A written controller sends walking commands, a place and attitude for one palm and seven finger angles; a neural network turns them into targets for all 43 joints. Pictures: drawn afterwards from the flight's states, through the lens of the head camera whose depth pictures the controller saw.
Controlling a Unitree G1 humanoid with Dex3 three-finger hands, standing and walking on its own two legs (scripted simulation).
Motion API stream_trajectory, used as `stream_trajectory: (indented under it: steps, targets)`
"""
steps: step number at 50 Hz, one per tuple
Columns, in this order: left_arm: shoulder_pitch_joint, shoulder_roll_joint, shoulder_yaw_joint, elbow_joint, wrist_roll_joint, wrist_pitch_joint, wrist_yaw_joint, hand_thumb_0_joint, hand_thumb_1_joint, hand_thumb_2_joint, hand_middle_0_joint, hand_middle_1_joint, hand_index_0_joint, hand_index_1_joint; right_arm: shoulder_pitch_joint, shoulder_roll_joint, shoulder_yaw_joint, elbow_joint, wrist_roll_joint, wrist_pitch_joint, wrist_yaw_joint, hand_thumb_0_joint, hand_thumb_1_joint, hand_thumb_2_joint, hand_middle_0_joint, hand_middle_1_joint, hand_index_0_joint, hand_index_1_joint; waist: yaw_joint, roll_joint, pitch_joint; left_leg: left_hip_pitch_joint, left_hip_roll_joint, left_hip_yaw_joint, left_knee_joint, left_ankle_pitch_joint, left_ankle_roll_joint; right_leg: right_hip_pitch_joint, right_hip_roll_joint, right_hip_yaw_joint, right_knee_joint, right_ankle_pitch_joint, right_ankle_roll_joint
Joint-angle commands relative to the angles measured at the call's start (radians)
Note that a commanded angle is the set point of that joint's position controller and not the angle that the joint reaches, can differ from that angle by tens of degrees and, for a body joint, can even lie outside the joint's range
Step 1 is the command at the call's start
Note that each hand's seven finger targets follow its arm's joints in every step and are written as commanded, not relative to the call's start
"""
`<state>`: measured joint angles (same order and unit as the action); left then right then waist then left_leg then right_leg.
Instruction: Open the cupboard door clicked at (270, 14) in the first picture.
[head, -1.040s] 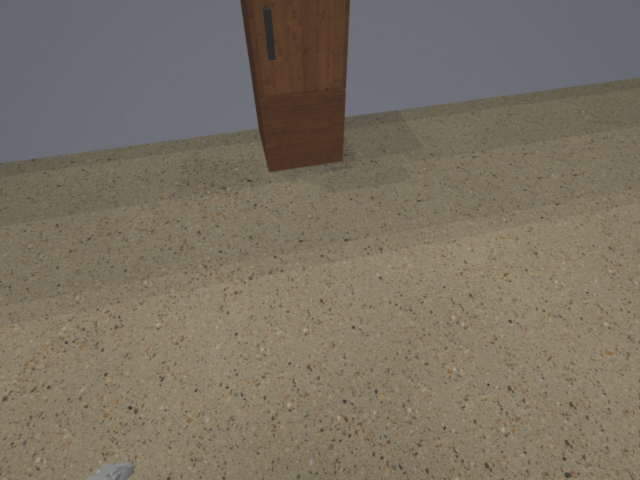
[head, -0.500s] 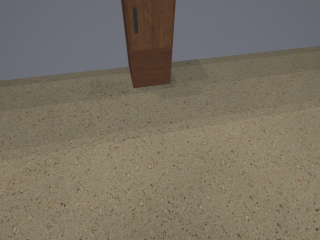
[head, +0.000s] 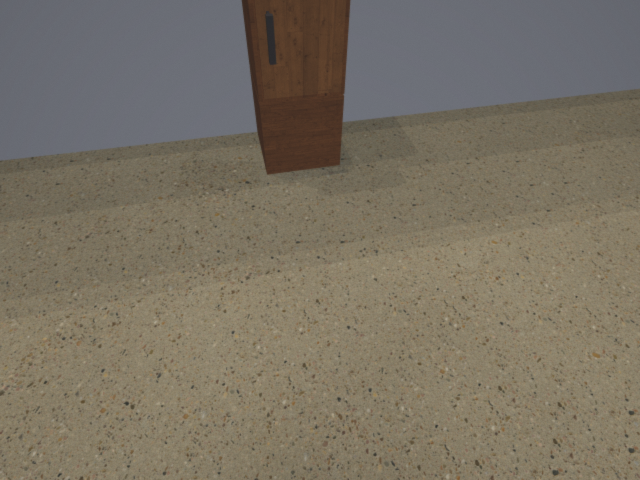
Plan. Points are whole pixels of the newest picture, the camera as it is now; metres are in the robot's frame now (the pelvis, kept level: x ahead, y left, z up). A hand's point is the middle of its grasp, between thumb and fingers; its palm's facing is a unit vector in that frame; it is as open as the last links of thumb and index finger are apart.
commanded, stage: look at it before walking up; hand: left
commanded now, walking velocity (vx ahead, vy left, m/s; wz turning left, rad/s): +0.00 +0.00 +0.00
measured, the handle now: (270, 37) +1.59 +0.29 -0.10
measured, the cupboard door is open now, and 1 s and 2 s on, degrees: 0 0 0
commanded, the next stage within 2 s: walk to a spot facing it in 0.50 s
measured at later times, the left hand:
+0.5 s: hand out of the picture +0.07 +0.25 -0.16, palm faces -0.03 -0.94 -0.33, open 7.4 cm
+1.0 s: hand out of the picture +0.03 +0.18 -0.20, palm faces +0.01 -0.99 -0.15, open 7.4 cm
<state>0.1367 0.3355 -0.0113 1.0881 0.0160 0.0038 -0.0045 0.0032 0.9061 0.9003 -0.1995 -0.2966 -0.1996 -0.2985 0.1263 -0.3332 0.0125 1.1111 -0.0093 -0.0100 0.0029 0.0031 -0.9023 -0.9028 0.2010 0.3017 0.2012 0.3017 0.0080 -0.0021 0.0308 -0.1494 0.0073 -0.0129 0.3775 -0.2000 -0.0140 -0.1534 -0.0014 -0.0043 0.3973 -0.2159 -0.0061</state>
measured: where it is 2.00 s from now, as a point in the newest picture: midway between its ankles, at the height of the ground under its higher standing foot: (334, 403)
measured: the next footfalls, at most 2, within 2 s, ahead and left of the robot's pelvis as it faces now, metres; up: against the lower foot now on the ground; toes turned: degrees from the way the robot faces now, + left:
right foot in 1.44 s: +0.40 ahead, -0.12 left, +0.00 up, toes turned -19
left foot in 1.94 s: +0.64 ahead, +0.06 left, +0.00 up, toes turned -3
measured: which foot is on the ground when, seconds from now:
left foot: down 0.00-1.00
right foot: down 0.00-1.00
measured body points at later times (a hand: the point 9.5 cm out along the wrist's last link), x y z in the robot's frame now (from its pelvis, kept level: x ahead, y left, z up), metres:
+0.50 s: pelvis +0.00 +0.00 +0.00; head +0.01 +0.00 +0.45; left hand +0.07 +0.30 -0.13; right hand +0.09 -0.29 -0.13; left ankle +0.00 +0.13 -0.74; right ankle +0.00 -0.11 -0.74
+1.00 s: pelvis +0.08 +0.01 -0.02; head +0.08 +0.02 +0.43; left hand +0.03 +0.24 -0.18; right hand +0.05 -0.23 -0.17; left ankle +0.02 +0.12 -0.74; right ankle +0.00 -0.11 -0.74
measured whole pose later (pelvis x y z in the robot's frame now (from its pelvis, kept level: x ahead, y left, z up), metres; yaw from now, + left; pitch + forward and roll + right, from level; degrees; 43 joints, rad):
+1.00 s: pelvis +0.08 +0.01 -0.02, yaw -2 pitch +0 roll -2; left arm 0.40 0.17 0.02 1.11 0.03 -0.02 -0.01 0.00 0.91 0.90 -0.20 -0.30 -0.20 -0.30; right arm 0.32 -0.20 0.00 1.13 -0.01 -0.02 0.00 0.00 -0.91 -0.90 0.20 0.30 0.20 0.30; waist 0.02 0.00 -0.01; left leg -0.24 0.06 0.08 0.72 -0.48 0.00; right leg -0.15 0.03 0.03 0.58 -0.43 -0.01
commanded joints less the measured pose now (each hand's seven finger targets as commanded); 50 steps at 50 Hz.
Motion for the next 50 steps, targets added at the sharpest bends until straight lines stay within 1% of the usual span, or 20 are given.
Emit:
stream_trajectory:
  steps: [1, 3, 10, 15, 21, 30, 31, 32, 33, 35, 36, 38, 41, 43, 44, 46, 47, 48, 49, 50]
  targets:
    - [-0.041, 0.209, 0.045, -0.066, -0.005, -0.027, 0.014, 0.0, 0.9, 0.9, -0.2, -0.3, -0.2, -0.3, -0.047, -0.207, -0.045, -0.065, 0.001, -0.028, -0.017, 0.0, -0.9, -0.9, 0.2, 0.3, 0.2, 0.3, -0.002, -0.01, -0.072, 0.013, 0.111, -0.093, -0.056, 0.134, 0.046, 0.014, -0.119, 0.106, -0.074, 0.098, -0.027]
    - [-0.039, 0.211, 0.044, -0.065, -0.005, -0.028, 0.014, 0.0, 0.9, 0.9, -0.2, -0.3, -0.2, -0.3, -0.054, -0.207, -0.046, -0.066, 0.002, -0.026, -0.017, 0.0, -0.9, -0.9, 0.2, 0.3, 0.2, 0.3, -0.001, -0.009, -0.055, 0.011, 0.11, -0.092, -0.055, 0.126, 0.045, 0.001, -0.119, 0.109, -0.079, 0.094, -0.027]
    - [-0.041, 0.212, 0.042, -0.064, -0.005, -0.028, 0.013, 0.0, 0.9, 0.9, -0.2, -0.3, -0.2, -0.3, -0.054, -0.208, -0.045, -0.063, 0.002, -0.025, -0.017, 0.0, -0.9, -0.9, 0.2, 0.3, 0.2, 0.3, -0.004, 0.007, -0.055, 0.012, 0.109, -0.093, -0.062, 0.111, 0.043, 0.001, -0.118, 0.113, -0.085, 0.079, -0.026]
    - [-0.035, 0.211, 0.043, -0.062, -0.005, -0.029, 0.013, 0.0, 0.9, 0.9, -0.2, -0.3, -0.2, -0.3, -0.055, -0.21, -0.046, -0.066, 0.002, -0.027, -0.017, 0.0, -0.9, -0.9, 0.2, 0.3, 0.2, 0.3, -0.003, 0.0, -0.069, 0.027, 0.112, -0.091, -0.059, 0.142, 0.043, 0.011, -0.121, 0.108, -0.082, 0.118, -0.025]
    - [-0.036, 0.212, 0.041, -0.062, -0.004, -0.029, 0.013, 0.0, 0.9, 0.9, -0.2, -0.3, -0.2, -0.3, -0.06, -0.211, -0.045, -0.063, 0.002, -0.025, -0.016, 0.0, -0.9, -0.9, 0.2, 0.3, 0.2, 0.3, -0.003, -0.002, -0.05, 0.021, 0.11, -0.091, -0.068, 0.12, 0.042, 0.0, -0.119, 0.113, -0.092, 0.098, -0.025]
    - [-0.033, 0.215, 0.042, -0.06, -0.004, -0.031, 0.014, 0.0, 0.9, 0.9, -0.2, -0.3, -0.2, -0.3, -0.058, -0.212, -0.045, -0.061, 0.003, -0.026, -0.017, 0.0, -0.9, -0.9, 0.2, 0.3, 0.2, 0.3, -0.004, -0.004, -0.081, 0.042, 0.114, -0.088, -0.064, 0.166, 0.041, 0.027, -0.123, 0.108, -0.087, 0.155, -0.025]
    - [0.003, 0.139, 0.026, -0.042, -0.007, -0.023, 0.017, 0.0, 0.9, 0.9, -0.2, -0.3, -0.2, -0.3, -0.028, -0.137, -0.026, -0.044, -0.001, -0.019, -0.014, 0.0, -0.9, -0.9, 0.2, 0.3, 0.2, 0.3, -0.004, -0.002, -0.101, 0.051, 0.113, -0.072, -0.056, 0.129, 0.03, 0.034, -0.121, 0.104, -0.087, 0.11, -0.015]
    - [0.038, 0.087, 0.014, -0.027, -0.005, -0.01, 0.018, 0.0, 0.9, 0.9, -0.2, -0.3, -0.2, -0.3, 0.011, -0.083, -0.013, -0.03, -0.006, -0.009, -0.012, 0.0, -0.9, -0.9, 0.2, 0.3, 0.2, 0.3, -0.004, -0.009, -0.088, 0.046, 0.107, -0.056, -0.045, 0.046, 0.021, 0.018, -0.111, 0.101, -0.076, 0.005, -0.009]
    - [0.065, 0.082, 0.014, -0.022, 0.0, -0.004, 0.016, 0.0, 0.9, 0.9, -0.2, -0.3, -0.2, -0.3, 0.035, -0.078, -0.015, -0.025, -0.008, -0.003, -0.011, 0.0, -0.9, -0.9, 0.2, 0.3, 0.2, 0.3, -0.003, -0.009, -0.075, 0.035, 0.103, -0.052, -0.035, -0.058, 0.024, -0.007, -0.1, 0.114, -0.072, -0.113, -0.015]
    - [0.081, 0.089, 0.022, -0.027, 0.005, 0.005, 0.004, 0.0, 0.9, 0.9, -0.2, -0.3, -0.2, -0.3, 0.048, -0.09, -0.023, -0.03, -0.013, 0.002, -0.007, 0.0, -0.9, -0.9, 0.2, 0.3, 0.2, 0.3, 0.0, -0.008, 0.031, -0.053, 0.101, -0.058, -0.05, -0.275, 0.034, -0.082, -0.081, 0.13, -0.069, -0.292, -0.026]
    - [0.095, 0.085, 0.027, -0.033, 0.007, 0.005, 0.0, 0.0, 0.9, 0.9, -0.2, -0.3, -0.2, -0.3, 0.055, -0.091, -0.028, -0.034, -0.014, 0.002, -0.006, 0.0, -0.9, -0.9, 0.2, 0.3, 0.2, 0.3, 0.001, -0.011, 0.068, -0.085, 0.103, -0.063, -0.048, -0.327, 0.041, -0.105, -0.074, 0.143, -0.061, -0.327, -0.036]
    - [0.129, 0.08, 0.035, -0.041, 0.009, 0.002, -0.007, 0.0, 0.9, 0.9, -0.2, -0.3, -0.2, -0.3, 0.074, -0.093, -0.035, -0.044, -0.014, -0.002, -0.006, 0.0, -0.9, -0.9, 0.2, 0.3, 0.2, 0.3, 0.006, -0.002, 0.098, -0.116, 0.111, -0.069, -0.025, -0.383, 0.054, -0.131, -0.062, 0.156, -0.034, -0.363, -0.051]
    - [0.183, 0.052, 0.047, -0.049, 0.009, -0.012, -0.008, 0.0, 0.9, 0.9, -0.2, -0.3, -0.2, -0.3, 0.113, -0.069, -0.042, -0.055, -0.011, -0.019, -0.009, 0.0, -0.9, -0.9, 0.2, 0.3, 0.2, 0.3, 0.007, -0.002, 0.102, -0.123, 0.122, -0.062, 0.043, -0.31, 0.071, -0.134, -0.057, 0.177, 0.02, -0.296, -0.074]
    - [0.233, 0.045, 0.055, -0.041, 0.008, -0.022, -0.005, 0.0, 0.9, 0.9, -0.2, -0.3, -0.2, -0.3, 0.123, -0.049, -0.046, -0.062, -0.007, -0.029, -0.011, 0.0, -0.9, -0.9, 0.2, 0.3, 0.2, 0.3, 0.016, -0.028, 0.099, -0.162, 0.11, -0.026, 0.132, -0.254, 0.067, -0.097, -0.073, 0.214, 0.026, -0.246, -0.095]
    - [0.264, 0.05, 0.061, -0.033, 0.008, -0.029, -0.002, 0.0, 0.9, 0.9, -0.2, -0.3, -0.2, -0.3, 0.127, -0.027, -0.043, -0.07, -0.006, -0.036, -0.011, 0.0, -0.9, -0.9, 0.2, 0.3, 0.2, 0.3, 0.021, -0.081, 0.081, -0.209, 0.085, 0.022, 0.211, -0.199, 0.054, -0.031, -0.107, 0.265, 0.013, -0.174, -0.115]
    - [0.337, 0.076, 0.079, -0.009, 0.006, -0.042, 0.009, 0.0, 0.9, 0.9, -0.2, -0.3, -0.2, -0.3, 0.098, 0.017, -0.043, -0.09, -0.004, -0.048, -0.012, 0.0, -0.9, -0.9, 0.2, 0.3, 0.2, 0.3, 0.033, -0.18, 0.059, -0.317, 0.041, 0.121, 0.371, -0.225, 0.018, 0.083, -0.231, 0.419, -0.058, -0.012, -0.188]
    - [0.365, 0.072, 0.082, 0.0, 0.007, -0.048, 0.015, 0.0, 0.9, 0.9, -0.2, -0.3, -0.2, -0.3, 0.067, 0.026, -0.043, -0.104, -0.004, -0.054, -0.013, 0.0, -0.9, -0.9, 0.2, 0.3, 0.2, 0.3, 0.047, -0.174, 0.075, -0.366, 0.049, 0.119, 0.399, -0.288, 0.012, 0.115, -0.269, 0.462, -0.07, 0.098, -0.223]
    - [0.374, 0.067, 0.083, 0.009, 0.01, -0.049, 0.02, 0.0, 0.9, 0.9, -0.2, -0.3, -0.2, -0.3, 0.05, 0.035, -0.045, -0.108, -0.003, -0.058, -0.013, 0.0, -0.9, -0.9, 0.2, 0.3, 0.2, 0.3, 0.048, -0.143, 0.092, -0.379, 0.06, 0.12, 0.397, -0.324, 0.013, 0.123, -0.283, 0.455, -0.054, 0.184, -0.241]
    - [0.355, 0.057, 0.084, 0.007, 0.013, -0.05, 0.023, 0.0, 0.9, 0.9, -0.2, -0.3, -0.2, -0.3, 0.078, 0.05, -0.046, -0.104, 0.0, -0.062, -0.013, 0.0, -0.9, -0.9, 0.2, 0.3, 0.2, 0.3, 0.026, -0.132, 0.088, -0.326, 0.073, 0.111, 0.332, -0.324, 0.017, 0.095, -0.276, 0.414, -0.016, 0.235, -0.233]
    - [0.308, 0.039, 0.081, 0.001, 0.009, -0.049, 0.022, 0.0, 0.9, 0.9, -0.2, -0.3, -0.2, -0.3, 0.155, 0.058, -0.047, -0.078, 0.002, -0.067, -0.014, 0.0, -0.9, -0.9, 0.2, 0.3, 0.2, 0.3, -0.026, -0.094, 0.052, -0.143, 0.073, 0.106, 0.188, -0.26, 0.031, -0.012, -0.23, 0.332, 0.072, 0.278, -0.196]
